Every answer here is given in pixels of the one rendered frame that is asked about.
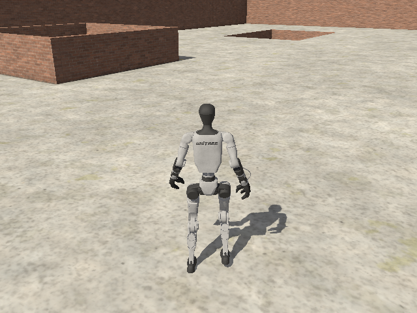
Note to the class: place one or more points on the humanoid robot torso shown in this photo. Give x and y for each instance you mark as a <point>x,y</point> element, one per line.
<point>207,158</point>

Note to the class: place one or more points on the robot right hand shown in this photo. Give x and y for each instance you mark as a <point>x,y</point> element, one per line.
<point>246,189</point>

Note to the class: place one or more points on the robot head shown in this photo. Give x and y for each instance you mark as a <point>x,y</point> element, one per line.
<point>207,113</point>

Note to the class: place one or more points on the robot left hand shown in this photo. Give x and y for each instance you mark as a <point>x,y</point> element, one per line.
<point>172,182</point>

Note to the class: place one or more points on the robot right upper arm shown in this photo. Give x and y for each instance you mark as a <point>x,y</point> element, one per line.
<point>231,149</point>

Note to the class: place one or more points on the right robot forearm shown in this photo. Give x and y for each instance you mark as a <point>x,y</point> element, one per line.
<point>240,174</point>

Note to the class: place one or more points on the left robot forearm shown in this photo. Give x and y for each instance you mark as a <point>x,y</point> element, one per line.
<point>175,171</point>

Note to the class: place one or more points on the robot left upper arm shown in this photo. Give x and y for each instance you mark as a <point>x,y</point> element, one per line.
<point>183,148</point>

